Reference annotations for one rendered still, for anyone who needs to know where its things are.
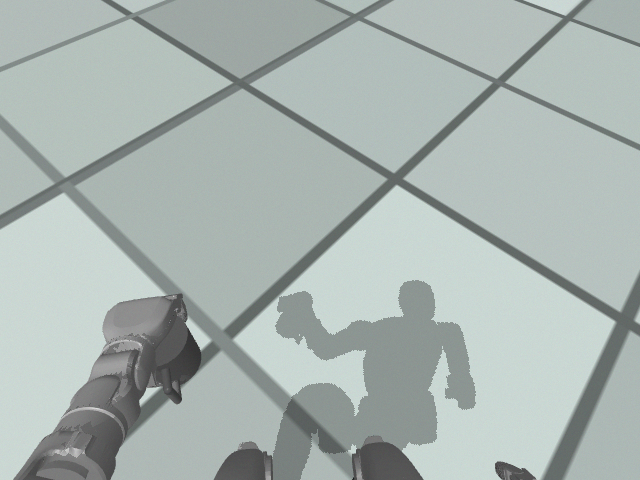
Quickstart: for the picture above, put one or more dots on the left robot hand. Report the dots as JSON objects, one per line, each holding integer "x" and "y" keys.
{"x": 148, "y": 318}

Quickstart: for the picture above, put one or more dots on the right robot hand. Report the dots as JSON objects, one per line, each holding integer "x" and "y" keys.
{"x": 510, "y": 472}

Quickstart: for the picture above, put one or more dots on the left robot arm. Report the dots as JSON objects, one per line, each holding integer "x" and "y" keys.
{"x": 87, "y": 438}

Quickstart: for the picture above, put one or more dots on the mug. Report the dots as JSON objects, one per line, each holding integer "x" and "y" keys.
{"x": 178, "y": 358}

